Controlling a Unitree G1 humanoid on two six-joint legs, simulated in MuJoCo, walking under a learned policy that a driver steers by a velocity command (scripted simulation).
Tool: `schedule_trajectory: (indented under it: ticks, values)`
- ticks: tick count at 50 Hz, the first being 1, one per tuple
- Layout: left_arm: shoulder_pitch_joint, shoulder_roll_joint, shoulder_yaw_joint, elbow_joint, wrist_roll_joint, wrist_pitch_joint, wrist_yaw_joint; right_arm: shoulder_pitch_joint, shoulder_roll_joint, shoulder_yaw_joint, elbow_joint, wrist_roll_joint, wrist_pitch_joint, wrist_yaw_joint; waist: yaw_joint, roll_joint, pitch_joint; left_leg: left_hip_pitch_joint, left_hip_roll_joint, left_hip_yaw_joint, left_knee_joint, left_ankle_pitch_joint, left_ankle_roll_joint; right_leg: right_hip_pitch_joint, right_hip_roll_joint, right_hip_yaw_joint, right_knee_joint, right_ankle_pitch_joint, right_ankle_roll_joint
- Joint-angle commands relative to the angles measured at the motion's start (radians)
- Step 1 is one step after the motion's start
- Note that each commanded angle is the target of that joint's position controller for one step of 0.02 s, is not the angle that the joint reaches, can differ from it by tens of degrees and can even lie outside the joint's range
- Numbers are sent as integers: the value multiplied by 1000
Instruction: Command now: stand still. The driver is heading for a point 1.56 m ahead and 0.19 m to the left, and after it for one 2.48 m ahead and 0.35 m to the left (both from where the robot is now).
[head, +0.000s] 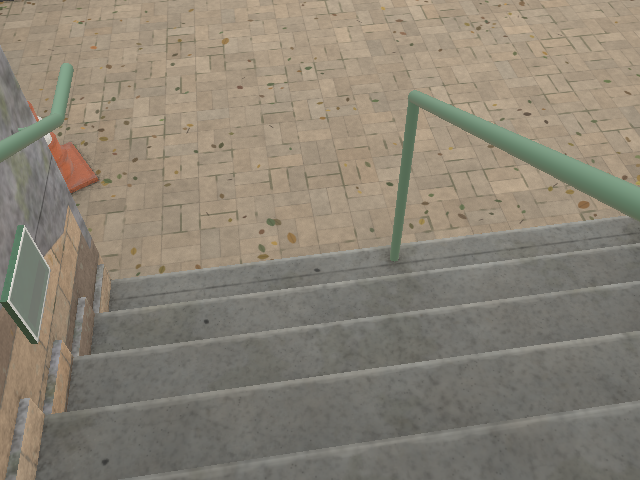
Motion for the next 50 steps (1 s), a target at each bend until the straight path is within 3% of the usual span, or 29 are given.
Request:
schedule_trajectory:
  ticks: [1, 45, 46, 47, 48, 49, 50]
  values:
    - [78, 81, 16, -8, 0, -1, 4, 43, -82, -15, -32, 1, -4, -1, 0, -27, -4, 42, 28, -6, -46, 210, -14, -41, 52, -83, -64, 110, -10]
    - [149, 62, -1, 50, -1, 14, 12, 116, -56, 1, 27, 0, 10, 0, -6, -16, 24, 34, 32, -9, -70, 187, -17, -23, 63, -88, -92, 109, -14]
    - [163, 94, 10, 50, 6, 16, 19, 144, -92, -13, 31, -7, 10, -8, -14, -11, 27, 32, 36, -16, -83, 42, 7, -32, 71, -95, -79, 9, -30]
    - [172, 145, 31, 38, 26, 16, 34, 172, -147, -37, 32, -25, 10, -22, -23, 12, 54, 6, 48, -36, -98, -236, 49, -66, 75, -99, -49, -168, -62]
    - [186, 162, 43, 25, 47, 10, 51, 190, -171, -54, 29, -47, 6, -36, -25, 42, 96, -37, 92, -88, -116, -458, 98, -108, 65, -85, -19, -308, -95]
    - [185, 143, 45, 6, 62, -3, 74, 230, -151, -56, 34, -65, -1, -53, -45, 73, 117, -41, 162, -164, -133, -532, 154, -145, 61, -74, 62, -316, -110]
    - [161, 91, 35, -16, 75, -23, 87, 266, -128, -55, 40, -81, -14, -72, -81, 150, 114, -3, 268, -277, -168, -505, 225, -196, 85, -90, 246, -220, -103]
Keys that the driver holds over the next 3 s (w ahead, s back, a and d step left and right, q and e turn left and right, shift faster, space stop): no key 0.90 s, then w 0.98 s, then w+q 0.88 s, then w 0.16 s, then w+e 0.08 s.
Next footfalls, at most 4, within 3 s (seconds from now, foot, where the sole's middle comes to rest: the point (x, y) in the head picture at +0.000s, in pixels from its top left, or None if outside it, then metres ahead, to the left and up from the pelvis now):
1.26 right None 0.09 -0.17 -0.78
1.58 left None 0.26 -0.03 -0.95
2.04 right None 0.58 -0.30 -1.11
2.70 left None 0.55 0.01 -1.11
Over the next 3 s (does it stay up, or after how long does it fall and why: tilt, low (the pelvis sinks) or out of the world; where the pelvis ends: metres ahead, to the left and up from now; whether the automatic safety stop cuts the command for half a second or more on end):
stays up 0.66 -0.02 -0.41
